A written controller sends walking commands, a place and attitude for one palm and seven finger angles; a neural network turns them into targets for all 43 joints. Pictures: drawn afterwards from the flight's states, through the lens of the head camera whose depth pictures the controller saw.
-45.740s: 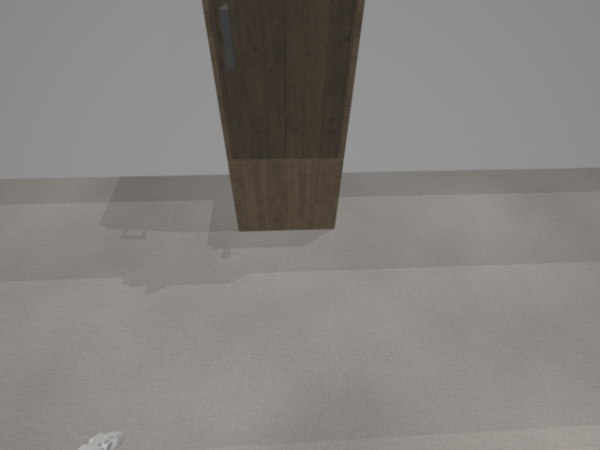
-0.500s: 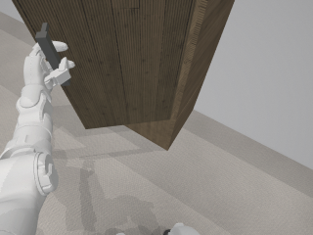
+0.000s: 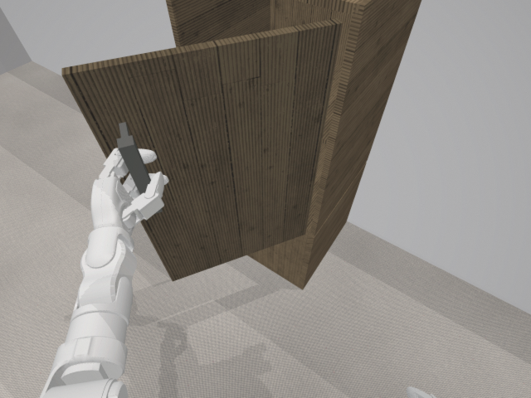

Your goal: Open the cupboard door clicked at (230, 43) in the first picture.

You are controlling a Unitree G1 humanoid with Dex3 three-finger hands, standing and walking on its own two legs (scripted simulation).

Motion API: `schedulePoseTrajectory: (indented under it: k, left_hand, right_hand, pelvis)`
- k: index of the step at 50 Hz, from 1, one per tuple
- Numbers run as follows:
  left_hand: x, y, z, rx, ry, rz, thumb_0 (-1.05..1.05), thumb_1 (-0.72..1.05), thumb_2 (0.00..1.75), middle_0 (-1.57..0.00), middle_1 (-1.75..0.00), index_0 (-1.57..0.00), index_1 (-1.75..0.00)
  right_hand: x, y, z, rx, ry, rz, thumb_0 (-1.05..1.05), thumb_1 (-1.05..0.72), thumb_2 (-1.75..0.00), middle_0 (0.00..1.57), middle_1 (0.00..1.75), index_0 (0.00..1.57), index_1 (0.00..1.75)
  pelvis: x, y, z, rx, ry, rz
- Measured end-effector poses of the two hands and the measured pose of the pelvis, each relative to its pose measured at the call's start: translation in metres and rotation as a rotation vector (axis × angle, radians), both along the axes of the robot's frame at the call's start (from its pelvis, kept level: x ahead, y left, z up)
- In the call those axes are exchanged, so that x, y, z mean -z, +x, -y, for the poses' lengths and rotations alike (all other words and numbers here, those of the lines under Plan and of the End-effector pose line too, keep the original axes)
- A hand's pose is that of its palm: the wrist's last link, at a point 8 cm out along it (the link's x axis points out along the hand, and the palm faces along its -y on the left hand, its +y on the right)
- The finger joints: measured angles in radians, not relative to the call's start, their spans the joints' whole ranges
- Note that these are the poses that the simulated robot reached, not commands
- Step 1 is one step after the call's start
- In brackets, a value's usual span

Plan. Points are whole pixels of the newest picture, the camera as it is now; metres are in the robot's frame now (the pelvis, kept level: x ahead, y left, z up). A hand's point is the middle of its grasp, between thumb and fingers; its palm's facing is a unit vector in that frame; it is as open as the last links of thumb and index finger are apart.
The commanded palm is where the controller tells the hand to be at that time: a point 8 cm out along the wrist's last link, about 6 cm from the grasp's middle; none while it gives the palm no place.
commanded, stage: pull the door open along its arc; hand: left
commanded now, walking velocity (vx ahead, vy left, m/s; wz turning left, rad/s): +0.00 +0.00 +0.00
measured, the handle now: (140, 170) +0.44 +0.21 +0.10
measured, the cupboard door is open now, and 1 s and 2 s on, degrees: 57 82 86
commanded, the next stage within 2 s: open thumb and fingers to let go in 0.58 s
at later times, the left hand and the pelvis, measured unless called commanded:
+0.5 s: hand (212, 250) +0.29 +0.08 +0.10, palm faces +0.45 -0.89 +0.01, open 5.9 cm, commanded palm +0.23 +0.11 +0.10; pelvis +0.00 -0.03 +0.01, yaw +3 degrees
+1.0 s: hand (221, 260) +0.28 +0.06 +0.11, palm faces +0.48 -0.88 -0.02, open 8.4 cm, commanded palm +0.24 +0.10 +0.10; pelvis -0.02 -0.04 +0.01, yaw +6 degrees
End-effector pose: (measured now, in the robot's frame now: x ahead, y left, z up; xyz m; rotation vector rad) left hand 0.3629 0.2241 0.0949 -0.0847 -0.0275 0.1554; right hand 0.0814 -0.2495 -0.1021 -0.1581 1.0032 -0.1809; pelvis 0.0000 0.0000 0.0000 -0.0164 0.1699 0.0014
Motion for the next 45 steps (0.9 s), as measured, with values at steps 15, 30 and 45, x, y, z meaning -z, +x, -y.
schedulePoseTrajectory:
  k: [15,30,45]
  left_hand:
    - [-0.007,-0.079,0.068,-0.243,0.027,-0.076,0.01,0.67,0.73,-0.36,-1.33,-0.39,-1.35]
    - [-0.012,-0.125,0.127,-0.255,0.097,-0.101,0.03,0.69,0.74,-0.33,-1.32,-0.38,-1.35]
    - [-0.013,-0.128,0.125,-0.350,0.079,-0.104,0.02,0.52,0.72,-0.36,-1.32,-0.38,-1.32]
  right_hand:
    - [-0.031,0.098,-0.033,-0.180,0.048,0.233,0.00,-0.91,-0.89,0.20,0.30,0.20,0.30]
    - [-0.018,0.097,-0.017,-0.190,0.069,0.178,0.01,-0.91,-0.89,0.20,0.30,0.20,0.30]
    - [-0.018,0.103,-0.017,-0.247,0.060,0.200,0.01,-0.91,-0.89,0.20,0.30,0.20,0.30]
  pelvis:
    - [-0.007,-0.005,0.015,-0.036,0.018,0.109]
    - [-0.006,0.003,0.033,-0.061,0.023,0.155]
    - [-0.006,-0.013,0.044,-0.090,0.033,0.167]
